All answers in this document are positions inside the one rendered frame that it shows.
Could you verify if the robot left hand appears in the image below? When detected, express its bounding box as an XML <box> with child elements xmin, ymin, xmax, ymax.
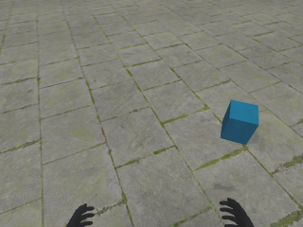
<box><xmin>66</xmin><ymin>203</ymin><xmax>95</xmax><ymax>227</ymax></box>

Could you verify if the carton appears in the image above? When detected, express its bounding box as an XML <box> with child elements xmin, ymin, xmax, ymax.
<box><xmin>220</xmin><ymin>99</ymin><xmax>259</xmax><ymax>145</ymax></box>

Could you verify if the robot right hand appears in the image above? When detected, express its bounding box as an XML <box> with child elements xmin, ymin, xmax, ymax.
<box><xmin>219</xmin><ymin>198</ymin><xmax>255</xmax><ymax>227</ymax></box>

